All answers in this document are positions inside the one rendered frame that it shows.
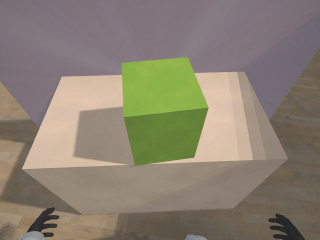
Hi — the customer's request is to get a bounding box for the left robot hand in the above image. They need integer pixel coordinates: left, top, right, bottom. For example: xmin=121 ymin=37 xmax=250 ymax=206
xmin=26 ymin=207 xmax=59 ymax=237

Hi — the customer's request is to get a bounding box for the carton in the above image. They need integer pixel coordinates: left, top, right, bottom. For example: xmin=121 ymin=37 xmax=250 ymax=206
xmin=121 ymin=57 xmax=209 ymax=166

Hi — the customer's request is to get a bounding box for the right robot hand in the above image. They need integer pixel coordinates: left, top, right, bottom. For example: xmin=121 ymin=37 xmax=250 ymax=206
xmin=268 ymin=213 xmax=305 ymax=240

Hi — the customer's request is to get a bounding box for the pedestal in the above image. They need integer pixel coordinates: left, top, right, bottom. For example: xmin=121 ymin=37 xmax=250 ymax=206
xmin=22 ymin=71 xmax=288 ymax=216

